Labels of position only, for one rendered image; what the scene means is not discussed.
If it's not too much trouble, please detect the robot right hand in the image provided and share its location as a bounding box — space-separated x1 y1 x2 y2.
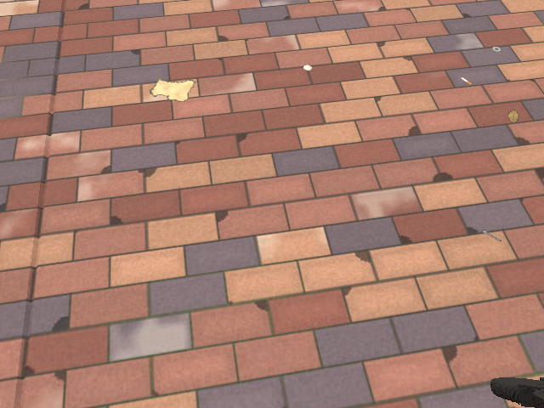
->
490 377 544 408

